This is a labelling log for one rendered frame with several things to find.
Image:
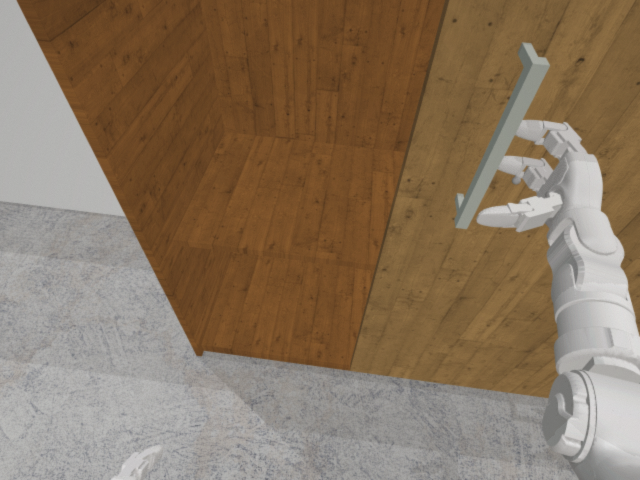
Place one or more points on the robot right hand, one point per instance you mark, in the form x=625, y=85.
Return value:
x=576, y=181

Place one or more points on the wardrobe door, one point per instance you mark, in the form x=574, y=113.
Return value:
x=472, y=307

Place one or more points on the handle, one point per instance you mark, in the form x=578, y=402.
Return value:
x=533, y=73

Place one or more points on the robot right forearm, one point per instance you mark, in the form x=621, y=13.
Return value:
x=596, y=323

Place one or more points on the robot left hand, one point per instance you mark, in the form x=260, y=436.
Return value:
x=137, y=465

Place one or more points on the right robot upper arm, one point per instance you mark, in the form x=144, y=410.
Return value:
x=593, y=420

